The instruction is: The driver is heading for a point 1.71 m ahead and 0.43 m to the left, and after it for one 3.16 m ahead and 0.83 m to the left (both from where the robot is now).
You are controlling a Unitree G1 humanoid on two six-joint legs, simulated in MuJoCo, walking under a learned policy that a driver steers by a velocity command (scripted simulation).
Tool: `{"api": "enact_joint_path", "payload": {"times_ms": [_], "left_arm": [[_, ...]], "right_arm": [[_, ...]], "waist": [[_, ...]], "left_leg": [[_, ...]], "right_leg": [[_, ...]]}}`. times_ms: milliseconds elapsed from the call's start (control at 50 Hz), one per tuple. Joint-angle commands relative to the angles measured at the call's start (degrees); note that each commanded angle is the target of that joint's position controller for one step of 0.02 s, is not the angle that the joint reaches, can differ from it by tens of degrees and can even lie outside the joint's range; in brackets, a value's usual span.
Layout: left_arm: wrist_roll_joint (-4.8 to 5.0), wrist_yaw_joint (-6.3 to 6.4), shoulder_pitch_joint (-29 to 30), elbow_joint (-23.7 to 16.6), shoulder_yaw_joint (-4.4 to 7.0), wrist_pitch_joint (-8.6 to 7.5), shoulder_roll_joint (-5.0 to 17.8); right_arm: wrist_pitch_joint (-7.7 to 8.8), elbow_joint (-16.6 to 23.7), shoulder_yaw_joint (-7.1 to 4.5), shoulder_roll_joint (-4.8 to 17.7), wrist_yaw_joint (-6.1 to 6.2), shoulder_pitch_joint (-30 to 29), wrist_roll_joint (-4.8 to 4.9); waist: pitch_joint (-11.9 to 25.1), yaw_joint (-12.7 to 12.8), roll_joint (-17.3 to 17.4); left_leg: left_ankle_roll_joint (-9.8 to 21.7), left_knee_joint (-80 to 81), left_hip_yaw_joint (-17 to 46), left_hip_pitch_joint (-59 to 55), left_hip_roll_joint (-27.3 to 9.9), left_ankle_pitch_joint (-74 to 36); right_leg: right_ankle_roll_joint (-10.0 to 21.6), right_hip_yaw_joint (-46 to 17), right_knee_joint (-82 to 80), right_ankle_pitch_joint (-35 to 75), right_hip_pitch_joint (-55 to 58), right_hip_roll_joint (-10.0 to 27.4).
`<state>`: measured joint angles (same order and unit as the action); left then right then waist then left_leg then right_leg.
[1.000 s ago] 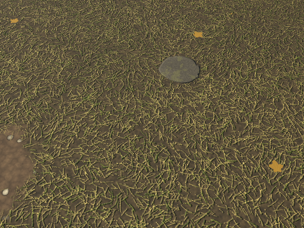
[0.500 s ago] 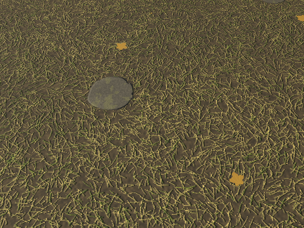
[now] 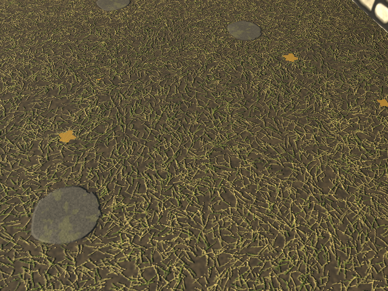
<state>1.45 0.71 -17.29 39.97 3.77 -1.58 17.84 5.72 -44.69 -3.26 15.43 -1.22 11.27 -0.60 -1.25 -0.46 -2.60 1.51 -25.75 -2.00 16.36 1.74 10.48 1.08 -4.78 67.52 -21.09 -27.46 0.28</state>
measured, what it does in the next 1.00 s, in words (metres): walks ahead, turning left: right foot, then left foot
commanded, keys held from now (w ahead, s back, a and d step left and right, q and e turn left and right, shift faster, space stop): w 0.20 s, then w+q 0.80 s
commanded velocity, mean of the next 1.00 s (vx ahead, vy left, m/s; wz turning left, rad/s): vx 0.50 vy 0.00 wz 0.25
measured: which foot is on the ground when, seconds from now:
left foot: down 0.00-0.34, up 0.36-0.84, down 0.86-1.00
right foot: up 0.00-0.32, down 0.34-0.86, up 0.88-1.00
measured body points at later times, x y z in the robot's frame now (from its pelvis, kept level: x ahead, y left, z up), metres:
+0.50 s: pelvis +0.26 -0.06 +0.00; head +0.29 -0.07 +0.45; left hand +0.40 +0.21 -0.09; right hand +0.34 -0.34 -0.13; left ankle +0.21 +0.09 -0.65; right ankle +0.30 -0.16 -0.74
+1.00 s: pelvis +0.52 +0.03 +0.00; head +0.56 +0.06 +0.44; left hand +0.55 +0.34 -0.12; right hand +0.73 -0.19 -0.11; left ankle +0.55 +0.11 -0.74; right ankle +0.50 -0.14 -0.64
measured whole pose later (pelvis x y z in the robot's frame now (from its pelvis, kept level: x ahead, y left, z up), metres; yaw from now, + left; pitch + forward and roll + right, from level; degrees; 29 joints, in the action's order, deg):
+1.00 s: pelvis +0.52 +0.03 +0.00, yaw +20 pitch +1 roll +0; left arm 0.5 0.2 -11.3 43.9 3.3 -6.4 16.9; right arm 2.3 -41.3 -4.2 17.0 -1.9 12.8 0.8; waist -3.9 -0.5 -0.7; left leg 5.8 -29.2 -0.3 20.2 5.0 10.2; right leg -0.6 -1.6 67.8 -22.1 -24.8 3.5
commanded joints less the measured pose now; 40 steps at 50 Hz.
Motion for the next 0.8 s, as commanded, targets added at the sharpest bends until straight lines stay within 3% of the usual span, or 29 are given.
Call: {"api": "enact_joint_path", "payload": {"times_ms": [20,100,160,240,280,300,320,340,360,380,400,420,440,460,500,540,600,660,760,800], "left_arm": [[-0.1,-0.36,1.0,-4.9,0.85,-0.83,2.8],[-1.01,-0.89,6.7,-6.7,-0.35,-1.52,1.2],[-0.74,-1.76,12.5,-7.8,-1.05,-2.32,0.2],[-0.15,-2.66,18.6,-9.9,-0.9,-2.84,1.1],[-0.16,-2.96,17.4,-9.9,-0.25,-3.28,2.6],[-0.37,-2.85,13.5,-8.8,0.5,-3.47,3.9],[-0.79,-2.4,6.0,-6.4,1.9,-3.45,6.3],[-1.68,-1.65,-3.8,-4.6,3.21,-3.23,9.8],[-2.49,-1.09,-7.9,-4.0,4.23,-2.59,15.4],[-2.35,-1.17,-8.9,-3.8,3.1,-2.41,10.4],[-1.82,-1.2,-5.5,-3.4,2.05,-2.59,7.7],[-1.55,-1.27,-1.9,-3.3,1.39,-2.8,5.7],[-1.57,-1.5,1.4,-3.0,0.83,-3.11,3.7],[-1.88,-1.63,3.6,-2.8,0.58,-3.67,2.5],[-2.1,-1.65,5.7,-1.7,0.93,-4.73,2.3],[-2.31,-1.32,6.1,-0.5,1.45,-5.34,3.4],[-2.41,-0.63,5.2,1.1,1.98,-5.27,4.7],[-1.98,-0.09,3.6,2.4,2.52,-4.81,6.6],[-0.44,0.07,0.0,5.0,3.49,-2.99,8.8],[0.02,0.28,0.6,5.1,3.93,-2.14,10.5]], "right_arm": [[0.94,1.3,-1.29,6.0,0.16,1.5,0.29],[0.87,-0.4,-1.94,8.9,0.41,2.9,1.09],[0.16,-1.5,-1.97,10.2,0.55,5.1,1.67],[-1.11,-4.0,-1.93,11.2,0.46,10.1,2.43],[-1.91,-4.6,-2.17,12.3,0.69,10.4,2.61],[-2.2,-4.5,-2.26,13.0,0.85,9.4,2.72],[-2.26,-4.4,-1.88,12.2,0.92,9.3,2.62],[-1.9,-3.0,-0.63,9.1,0.89,8.5,1.54],[-0.95,-1.2,1.6,1.9,0.71,14.6,0.9],[-0.24,-2.2,0.48,6.5,0.68,13.2,2.39],[-0.12,-0.8,-0.77,10.0,0.64,8.7,3.65],[-0.29,-0.2,-0.78,9.5,0.81,6.1,3.45],[-0.77,-0.1,-0.96,8.9,0.96,4.9,2.65],[-1.63,-0.4,-1.18,8.0,1.04,6.0,2.34],[-3.14,-0.7,-0.85,5.2,1.04,7.2,2.48],[-3.98,0.4,-0.88,4.4,1.09,5.5,2.23],[-3.95,1.9,-0.68,3.8,0.38,1.6,1.91],[-3.59,3.9,-0.03,2.9,-0.86,-4.5,1.75],[-3.77,8.0,-0.11,3.9,-2.24,-11.2,1.75],[-4.02,8.8,-0.93,5.4,-2.47,-9.6,1.7]], "waist": [[0.9,-0.2,8.6],[0.3,-1.0,6.4],[-0.8,-3.2,6.4],[-2.5,-4.7,7.0],[-2.1,-2.7,7.8],[-0.1,0.2,7.9],[4.8,4.1,6.8],[12.8,8.5,4.0],[21.6,6.2,-11.4],[23.6,8.1,-9.5],[14.0,7.5,-6.9],[9.3,5.8,-5.1],[5.5,4.1,-4.2],[3.6,2.1,-5.0],[1.9,0.0,-3.7],[0.2,-0.6,-1.9],[-1.1,0.1,-0.7],[-2.8,2.4,0.5],[-4.6,4.1,0.6],[-2.0,2.2,-1.1]], "left_leg": [[10.0,15.6,16.6,-9.1,-15.0,-1.3],[11.2,17.7,10.8,-10.6,-15.1,-9.8],[9.7,17.7,6.0,-10.2,-13.4,-11.8],[8.8,15.7,7.2,-13.7,-15.7,-13.1],[7.9,12.6,8.6,-15.6,-16.8,-16.9],[6.9,8.2,7.8,-15.0,-16.0,-23.4],[5.5,-0.6,5.7,-12.4,-13.3,-29.0],[3.1,-15.2,3.6,-2.4,-10.3,-19.5],[-1.0,-37.0,0.8,19.2,-1.6,14.1],[-1.1,-45.7,8.4,24.7,-2.0,22.8],[-0.6,-48.1,8.3,28.8,-4.5,18.9],[-0.6,-46.5,7.0,28.1,-6.9,14.0],[-0.9,-43.9,6.9,26.4,-8.2,10.5],[-1.2,-42.0,7.5,22.9,-9.5,7.8],[-1.9,-40.6,7.4,19.6,-9.9,5.2],[-2.5,-37.8,8.0,21.4,-9.9,1.6],[-2.6,-28.3,7.7,22.7,-9.6,-7.4],[-1.8,-18.9,4.3,21.0,-8.8,-13.5],[1.3,-11.6,0.8,22.8,-7.4,-7.6],[3.5,-11.0,-2.5,17.5,-4.1,-1.6]], "right_leg": [[-0.2,-2.3,-3.5,3.4,-11.1,4.7],[-1.1,0.1,-16.8,12.4,-12.3,5.9],[-1.2,3.1,-27.3,19.8,-8.4,4.9],[-0.2,4.2,-34.6,18.9,-5.7,3.1],[1.0,4.3,-37.9,15.8,-1.9,1.9],[2.0,5.2,-40.2,16.0,4.7,0.7],[3.4,5.9,-41.5,17.0,16.5,-0.2],[6.4,-0.9,-38.7,18.0,33.2,7.2],[14.4,-25.2,-41.7,12.1,52.5,23.5],[15.9,-34.1,-47.5,4.3,50.0,24.5],[13.5,-25.5,-48.8,4.1,43.2,22.3],[12.0,-18.5,-50.5,6.4,36.2,19.6],[11.2,-13.5,-52.8,9.1,29.8,17.5],[10.4,-9.3,-55.1,11.8,24.9,15.9],[10.5,-4.3,-58.5,16.5,19.9,15.4],[10.6,0.2,-60.1,20.8,18.9,15.6],[9.8,6.6,-60.8,23.2,20.2,14.4],[8.7,11.3,-61.3,23.4,21.3,14.3],[7.1,14.5,-57.1,28.8,31.0,16.9],[5.8,16.2,-50.2,46.4,33.2,17.0]]}}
